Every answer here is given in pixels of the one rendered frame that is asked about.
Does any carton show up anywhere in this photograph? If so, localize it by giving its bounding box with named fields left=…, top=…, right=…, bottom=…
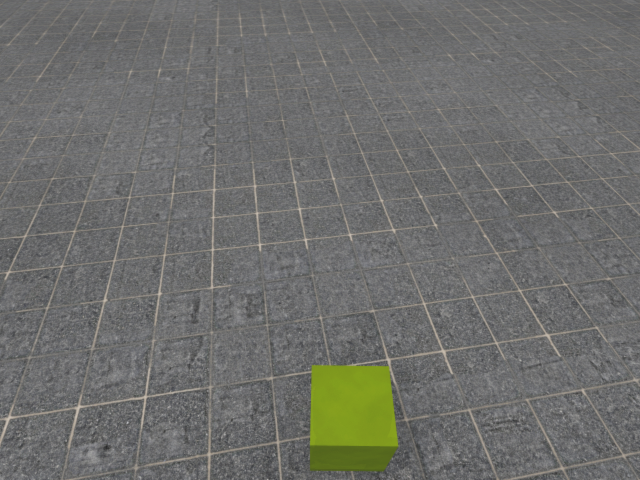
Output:
left=310, top=365, right=398, bottom=471

